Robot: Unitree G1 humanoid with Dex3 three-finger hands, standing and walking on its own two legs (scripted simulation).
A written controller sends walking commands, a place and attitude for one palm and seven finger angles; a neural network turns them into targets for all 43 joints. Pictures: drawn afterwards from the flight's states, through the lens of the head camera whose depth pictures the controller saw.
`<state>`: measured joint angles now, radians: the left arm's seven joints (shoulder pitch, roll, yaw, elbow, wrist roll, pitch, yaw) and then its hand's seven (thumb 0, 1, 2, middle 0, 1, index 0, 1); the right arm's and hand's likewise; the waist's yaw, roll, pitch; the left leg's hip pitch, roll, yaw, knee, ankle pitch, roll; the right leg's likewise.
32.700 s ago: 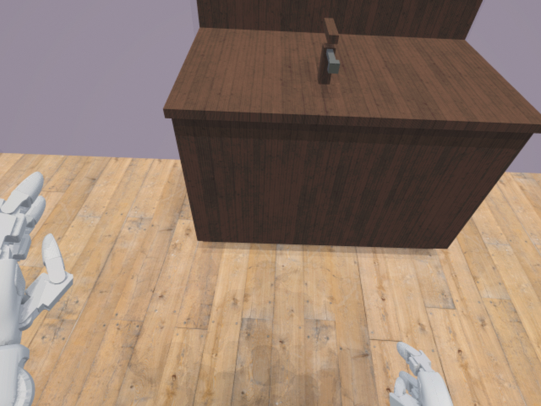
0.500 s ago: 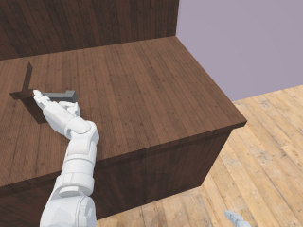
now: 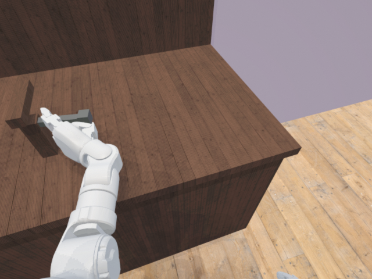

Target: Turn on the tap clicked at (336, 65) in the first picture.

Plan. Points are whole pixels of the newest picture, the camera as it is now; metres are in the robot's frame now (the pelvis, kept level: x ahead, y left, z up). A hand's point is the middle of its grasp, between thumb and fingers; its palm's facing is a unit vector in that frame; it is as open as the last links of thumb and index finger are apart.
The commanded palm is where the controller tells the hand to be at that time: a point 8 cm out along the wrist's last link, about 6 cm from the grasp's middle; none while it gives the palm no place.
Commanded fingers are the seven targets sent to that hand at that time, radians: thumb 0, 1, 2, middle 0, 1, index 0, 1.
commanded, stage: lift the hand up off the lever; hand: left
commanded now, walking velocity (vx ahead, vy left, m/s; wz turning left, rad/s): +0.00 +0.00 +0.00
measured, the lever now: (85, 117) +0.45 +0.25 +0.11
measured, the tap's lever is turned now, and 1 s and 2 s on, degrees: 79 80 80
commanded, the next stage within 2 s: none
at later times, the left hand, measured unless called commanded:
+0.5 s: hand (88, 125) +0.40 +0.22 +0.14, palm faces +0.83 -0.55 -0.04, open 7.8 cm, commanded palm +0.35 +0.22 +0.14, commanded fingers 0.00 0.90 0.90 -0.15 -0.15 -0.15 -0.15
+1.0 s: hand (84, 120) +0.40 +0.22 +0.16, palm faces +0.82 -0.57 -0.03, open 7.8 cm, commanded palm +0.34 +0.22 +0.16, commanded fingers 0.00 0.90 0.90 -0.15 -0.15 -0.15 -0.15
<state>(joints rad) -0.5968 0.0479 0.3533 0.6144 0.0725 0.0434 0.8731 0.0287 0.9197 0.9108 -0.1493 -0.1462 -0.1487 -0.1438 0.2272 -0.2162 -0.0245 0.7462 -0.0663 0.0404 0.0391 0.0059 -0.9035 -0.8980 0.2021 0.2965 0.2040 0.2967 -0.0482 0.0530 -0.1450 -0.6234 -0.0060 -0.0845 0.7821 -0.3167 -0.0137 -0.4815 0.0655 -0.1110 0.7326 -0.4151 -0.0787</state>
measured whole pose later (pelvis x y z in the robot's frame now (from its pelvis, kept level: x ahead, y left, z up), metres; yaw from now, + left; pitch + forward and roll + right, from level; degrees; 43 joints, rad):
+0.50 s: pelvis +0.00 -0.01 +0.01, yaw +1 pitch +7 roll -1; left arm -0.53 0.02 0.31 0.47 0.05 0.14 0.85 0.02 0.90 0.90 -0.15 -0.14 -0.15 -0.15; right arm 0.17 -0.21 -0.01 0.73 -0.06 0.03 0.02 0.01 -0.90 -0.90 0.20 0.30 0.20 0.30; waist -0.02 0.05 -0.14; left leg -0.54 -0.01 -0.09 0.72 -0.30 -0.02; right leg -0.39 0.06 -0.11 0.67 -0.40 -0.08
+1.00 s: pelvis +0.00 -0.01 +0.01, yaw +1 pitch +5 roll -1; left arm -0.52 0.04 0.31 0.41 0.02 0.20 0.82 0.02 0.90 0.90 -0.15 -0.15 -0.15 -0.15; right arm 0.17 -0.22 -0.01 0.75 -0.04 0.03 0.01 0.01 -0.90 -0.90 0.20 0.30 0.20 0.30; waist -0.01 0.05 -0.13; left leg -0.47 -0.01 -0.09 0.67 -0.28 -0.02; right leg -0.34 0.06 -0.11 0.63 -0.38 -0.09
